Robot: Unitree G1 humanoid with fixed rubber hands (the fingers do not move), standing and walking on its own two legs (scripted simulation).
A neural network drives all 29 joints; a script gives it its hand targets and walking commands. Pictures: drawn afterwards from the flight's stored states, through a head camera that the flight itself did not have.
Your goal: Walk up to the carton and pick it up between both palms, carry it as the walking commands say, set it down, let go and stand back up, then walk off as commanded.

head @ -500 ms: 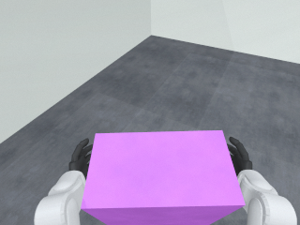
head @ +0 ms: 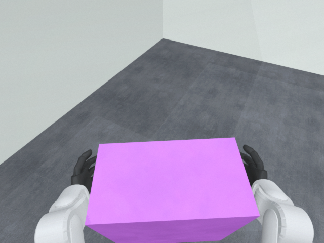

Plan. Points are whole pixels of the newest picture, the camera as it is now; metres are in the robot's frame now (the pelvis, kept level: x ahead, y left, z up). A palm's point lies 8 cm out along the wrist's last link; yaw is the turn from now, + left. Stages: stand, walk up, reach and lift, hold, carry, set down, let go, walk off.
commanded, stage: carry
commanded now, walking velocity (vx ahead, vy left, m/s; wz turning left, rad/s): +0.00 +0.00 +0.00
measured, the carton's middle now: (169, 199) +0.23 +0.00 +0.02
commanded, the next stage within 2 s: none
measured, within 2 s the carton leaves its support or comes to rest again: neither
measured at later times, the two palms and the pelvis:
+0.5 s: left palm (116, 120) +0.40 +0.14 +0.11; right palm (251, 117) +0.41 -0.22 +0.10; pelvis +0.17 -0.05 +0.01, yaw +1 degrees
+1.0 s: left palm (130, 126) +0.40 +0.10 +0.09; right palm (264, 122) +0.40 -0.25 +0.09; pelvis +0.17 -0.08 +0.00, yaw +1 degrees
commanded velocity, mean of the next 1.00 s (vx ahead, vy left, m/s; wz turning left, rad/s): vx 0.00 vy -0.08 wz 0.00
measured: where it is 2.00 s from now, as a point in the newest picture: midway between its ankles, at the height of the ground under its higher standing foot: outside the picture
